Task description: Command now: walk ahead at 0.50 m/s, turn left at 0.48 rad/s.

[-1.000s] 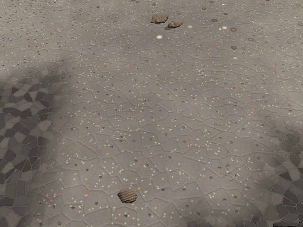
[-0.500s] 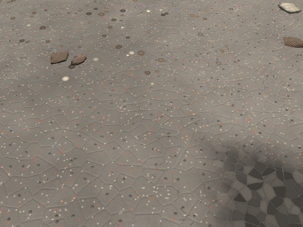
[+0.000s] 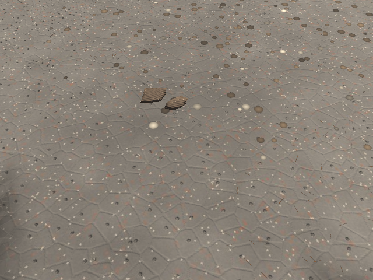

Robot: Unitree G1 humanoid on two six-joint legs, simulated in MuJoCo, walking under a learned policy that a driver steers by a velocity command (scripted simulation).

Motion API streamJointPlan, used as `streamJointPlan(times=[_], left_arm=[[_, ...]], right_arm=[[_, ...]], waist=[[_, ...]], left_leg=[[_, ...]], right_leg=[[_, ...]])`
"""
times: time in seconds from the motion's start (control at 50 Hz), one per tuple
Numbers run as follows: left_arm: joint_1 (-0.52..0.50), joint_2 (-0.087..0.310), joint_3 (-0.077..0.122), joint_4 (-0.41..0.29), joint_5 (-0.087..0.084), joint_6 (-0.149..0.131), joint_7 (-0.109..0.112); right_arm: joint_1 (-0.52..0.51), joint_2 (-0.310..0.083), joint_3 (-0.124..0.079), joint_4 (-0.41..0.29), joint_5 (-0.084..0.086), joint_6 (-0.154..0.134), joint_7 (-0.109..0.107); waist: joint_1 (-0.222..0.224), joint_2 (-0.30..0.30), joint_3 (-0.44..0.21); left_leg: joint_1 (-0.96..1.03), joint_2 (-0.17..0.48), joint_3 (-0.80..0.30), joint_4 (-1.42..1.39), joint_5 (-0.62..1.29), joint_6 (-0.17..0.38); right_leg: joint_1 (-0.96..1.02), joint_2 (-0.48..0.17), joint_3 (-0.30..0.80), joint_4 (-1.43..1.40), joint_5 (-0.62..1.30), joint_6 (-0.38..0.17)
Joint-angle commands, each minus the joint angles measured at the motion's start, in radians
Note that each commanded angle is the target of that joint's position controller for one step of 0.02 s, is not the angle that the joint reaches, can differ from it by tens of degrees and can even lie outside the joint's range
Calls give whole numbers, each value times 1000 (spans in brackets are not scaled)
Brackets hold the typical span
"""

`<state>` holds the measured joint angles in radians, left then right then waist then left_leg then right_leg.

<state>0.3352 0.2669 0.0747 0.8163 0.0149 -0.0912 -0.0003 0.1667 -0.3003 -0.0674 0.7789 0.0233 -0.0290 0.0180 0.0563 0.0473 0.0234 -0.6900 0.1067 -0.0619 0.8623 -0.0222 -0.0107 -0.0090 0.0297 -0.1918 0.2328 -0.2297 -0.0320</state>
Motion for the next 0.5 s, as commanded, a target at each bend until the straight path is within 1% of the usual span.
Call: streamJointPlan(times=[0.02,0.08,0.1,0.12,0.14,0.16,0.18,0.2,0.22,0.24,0.26,0.28,0.3,0.32,0.34,0.38,0.4,0.42,0.44,0.46,0.5], left_arm=[[-56,159,38,-57,-10,-10,13],[-19,179,47,-29,-26,10,14],[-17,187,50,-23,-31,18,15],[-24,200,53,-22,-34,25,17],[-31,217,57,-24,-37,33,20],[-41,230,60,-26,-41,42,24],[-60,231,57,-31,-47,49,26],[-51,206,45,-42,-34,44,30],[38,50,-3,-98,9,20,17],[-38,103,-3,-108,-22,-22,4],[-143,156,11,-141,-62,-43,-5],[-163,147,6,-145,-55,-55,-1],[-162,149,10,-132,-27,-58,7],[-147,162,19,-126,-13,-48,10],[-134,164,23,-126,-6,-33,10],[-122,133,17,-127,4,-9,14],[-140,115,12,-134,7,-1,17],[-169,100,6,-143,7,4,19],[-198,86,-1,-149,8,7,18],[-225,79,-5,-154,4,8,15],[-286,82,-7,-168,-7,10,5]], right_arm=[[-86,-13,9,-87,-4,-10,21],[-154,-22,9,-131,-2,-9,38],[-162,-28,6,-143,-2,-8,43],[-154,-39,0,-152,-2,-6,46],[-126,-57,-9,-155,-2,-3,47],[-50,-84,-26,-143,0,1,45],[92,-128,-53,-110,2,3,38],[259,-206,-90,-68,4,13,18],[239,-319,-107,-70,13,9,7],[261,-256,-83,-108,1,-10,13],[231,-194,-65,-99,-8,-25,17],[177,-167,-57,-102,-3,-34,16],[107,-133,-47,-113,-3,-35,14],[54,-107,-36,-137,-18,-36,8],[33,-109,-36,-150,-25,-35,4],[35,-135,-44,-145,-22,-35,-9],[45,-152,-49,-140,-21,-31,-17],[53,-162,-53,-134,-17,-24,-25],[60,-164,-55,-129,-10,-15,-32],[69,-162,-55,-126,-6,-4,-39],[96,-159,-55,-118,-1,16,-50]], waist=[[-3,-77,70],[13,-77,89],[7,-83,84],[-8,-97,66],[-32,-117,29],[-79,-132,-23],[-162,-119,-97],[-235,-50,-186],[-112,229,-243],[-168,114,-395],[-187,57,-262],[-146,-3,-168],[-102,-36,-109],[-64,-19,-80],[-43,-11,-72],[-25,-29,-66],[-26,-28,-62],[-33,-16,-61],[-44,2,-71],[-57,21,-85],[-86,45,-105]], left_leg=[[10,11,31,-124,80,17],[-16,-1,68,-198,14,50],[-5,-14,87,-213,-27,65],[37,-41,116,-222,-74,83],[102,-77,150,-218,-128,103],[207,-119,178,-217,-175,127],[410,-165,189,-275,-139,161],[715,-124,63,-310,-108,209],[1030,139,-498,-392,-252,389],[1102,226,-789,-549,-381,447],[1026,204,-654,-582,-322,389],[885,160,-527,-577,-236,353],[746,121,-430,-580,-125,325],[643,94,-361,-592,48,313],[580,82,-325,-597,199,312],[491,57,-230,-583,448,310],[457,33,-190,-576,505,298],[435,7,-159,-562,525,280],[420,-22,-133,-545,509,255],[411,-43,-122,-530,476,231],[422,-50,-151,-506,373,197]], right_leg=[[-45,-295,60,-120,303,-134],[64,-322,26,-75,362,-117],[93,-328,13,-42,435,-109],[112,-328,-3,9,584,-98],[128,-326,-16,84,765,-86],[125,-317,-29,208,912,-74],[61,-285,-54,402,934,-46],[-157,-243,-54,686,696,1],[-623,-37,8,1051,-268,73],[-735,6,267,1174,-382,60],[-819,-45,290,1160,-289,35],[-798,-89,284,1075,-200,18],[-736,-122,282,985,-146,22],[-659,-139,286,940,-113,31],[-609,-139,281,915,-107,47],[-563,-121,251,831,-89,84],[-551,-102,236,768,-47,98],[-539,-81,225,692,8,108],[-512,-62,221,616,78,113],[-480,-40,218,541,150,115],[-439,-5,224,424,252,115]])
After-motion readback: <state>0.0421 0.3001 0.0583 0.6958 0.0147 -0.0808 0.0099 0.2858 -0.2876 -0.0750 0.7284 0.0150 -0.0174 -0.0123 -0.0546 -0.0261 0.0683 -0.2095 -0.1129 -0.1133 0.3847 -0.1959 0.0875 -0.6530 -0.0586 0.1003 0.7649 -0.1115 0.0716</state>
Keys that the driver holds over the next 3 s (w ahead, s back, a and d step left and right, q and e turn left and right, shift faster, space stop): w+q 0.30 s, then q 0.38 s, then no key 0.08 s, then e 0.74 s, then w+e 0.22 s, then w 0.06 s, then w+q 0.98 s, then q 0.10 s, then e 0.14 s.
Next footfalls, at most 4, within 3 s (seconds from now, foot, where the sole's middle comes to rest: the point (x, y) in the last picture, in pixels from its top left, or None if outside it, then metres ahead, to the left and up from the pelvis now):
0.20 left None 0.27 0.14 -0.78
0.64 right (197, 269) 0.54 0.03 -0.78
0.98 left None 0.37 0.22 -0.78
1.30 right None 0.49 -0.01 -0.78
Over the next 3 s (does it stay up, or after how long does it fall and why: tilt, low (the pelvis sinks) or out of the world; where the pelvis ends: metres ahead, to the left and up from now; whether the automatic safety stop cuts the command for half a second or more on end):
stays up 1.01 0.19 0.00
